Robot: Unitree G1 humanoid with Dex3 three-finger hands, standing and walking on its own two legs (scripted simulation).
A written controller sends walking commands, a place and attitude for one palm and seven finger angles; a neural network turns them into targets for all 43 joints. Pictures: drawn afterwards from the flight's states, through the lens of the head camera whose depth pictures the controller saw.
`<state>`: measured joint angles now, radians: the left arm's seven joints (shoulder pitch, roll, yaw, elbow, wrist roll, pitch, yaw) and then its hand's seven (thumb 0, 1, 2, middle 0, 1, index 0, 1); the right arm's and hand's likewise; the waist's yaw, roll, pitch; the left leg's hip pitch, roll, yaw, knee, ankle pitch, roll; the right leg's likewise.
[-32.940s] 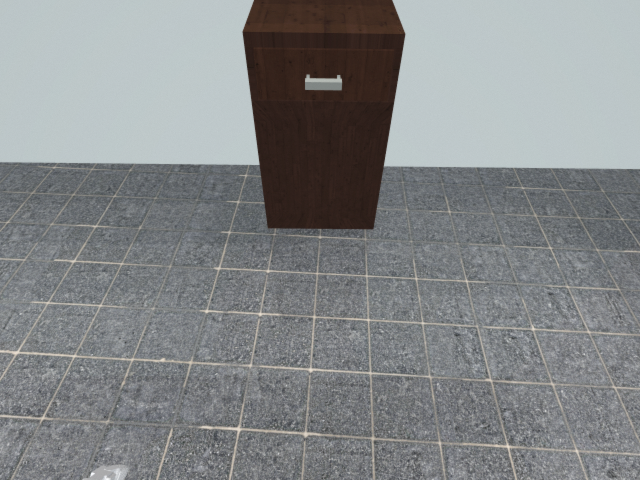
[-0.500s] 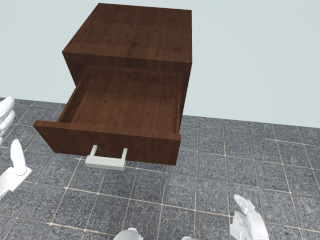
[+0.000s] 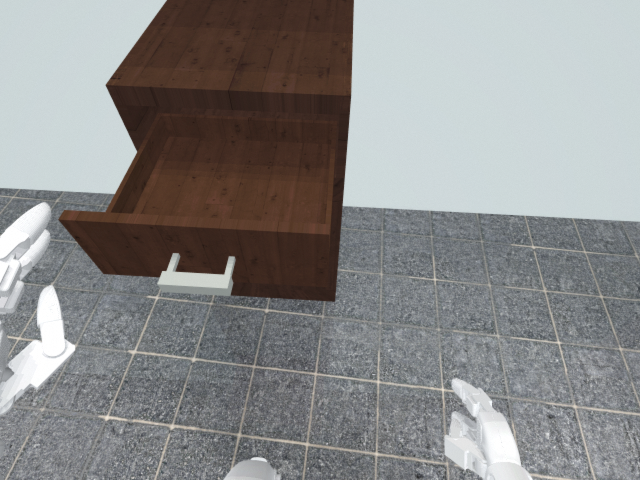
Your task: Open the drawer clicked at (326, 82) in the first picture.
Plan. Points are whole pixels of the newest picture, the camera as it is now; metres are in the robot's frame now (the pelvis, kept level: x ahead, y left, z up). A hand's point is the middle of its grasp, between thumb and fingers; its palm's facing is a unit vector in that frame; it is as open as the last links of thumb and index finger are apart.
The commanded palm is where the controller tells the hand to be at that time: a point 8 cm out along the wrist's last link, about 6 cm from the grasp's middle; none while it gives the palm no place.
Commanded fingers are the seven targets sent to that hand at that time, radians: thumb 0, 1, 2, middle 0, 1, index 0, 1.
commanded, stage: stop stepping back and stand still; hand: left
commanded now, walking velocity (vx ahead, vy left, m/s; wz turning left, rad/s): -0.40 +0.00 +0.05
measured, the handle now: (199, 272) +0.43 +0.22 -0.07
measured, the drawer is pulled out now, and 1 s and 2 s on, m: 0.30 0.30 0.30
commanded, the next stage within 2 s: let the arm hang, fingers relaxed in 1.78 s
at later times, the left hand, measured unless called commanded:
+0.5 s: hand out of the picture +0.10 +0.22 +0.17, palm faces +0.42 -0.80 -0.43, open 7.4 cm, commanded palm +0.04 +0.26 +0.18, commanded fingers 0.00 0.90 0.90 -0.20 -0.30 -0.20 -0.30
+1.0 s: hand out of the picture +0.09 +0.20 +0.16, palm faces +0.38 -0.81 -0.45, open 7.4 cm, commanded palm +0.03 +0.25 +0.18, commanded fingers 0.00 0.90 0.90 -0.20 -0.30 -0.20 -0.30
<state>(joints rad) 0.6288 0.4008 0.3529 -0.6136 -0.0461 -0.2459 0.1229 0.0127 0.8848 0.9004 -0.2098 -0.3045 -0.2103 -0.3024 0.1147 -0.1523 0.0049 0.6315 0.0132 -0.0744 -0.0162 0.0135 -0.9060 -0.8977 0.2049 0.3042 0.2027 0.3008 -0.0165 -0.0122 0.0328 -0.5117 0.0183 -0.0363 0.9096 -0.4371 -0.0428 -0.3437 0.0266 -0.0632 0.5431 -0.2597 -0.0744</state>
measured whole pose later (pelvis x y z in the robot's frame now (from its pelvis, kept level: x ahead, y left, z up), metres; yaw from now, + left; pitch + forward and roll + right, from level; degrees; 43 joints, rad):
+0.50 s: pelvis -0.08 -0.02 +0.00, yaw +2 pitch -2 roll +1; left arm 0.61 0.36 0.34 -0.58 -0.02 -0.19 0.18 0.01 0.89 0.90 -0.21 -0.30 -0.21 -0.30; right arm 0.25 -0.18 0.02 0.63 0.00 -0.10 -0.04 0.01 -0.91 -0.90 0.20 0.30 0.20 0.30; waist -0.01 -0.02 0.01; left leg -0.27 0.00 -0.01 0.65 -0.43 0.03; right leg -0.36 0.05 -0.06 0.53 -0.19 -0.09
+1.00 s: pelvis -0.08 -0.04 +0.01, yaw +4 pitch +0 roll +0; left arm 0.66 0.36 0.30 -0.57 -0.03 -0.21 0.17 0.01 0.88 0.90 -0.21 -0.30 -0.21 -0.30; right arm 0.24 -0.22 0.00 0.62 0.01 -0.08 -0.05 0.02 -0.91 -0.90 0.20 0.30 0.20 0.30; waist -0.01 0.00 0.02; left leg -0.21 0.01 -0.02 0.45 -0.24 0.01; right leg -0.25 0.09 -0.07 0.41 -0.17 -0.10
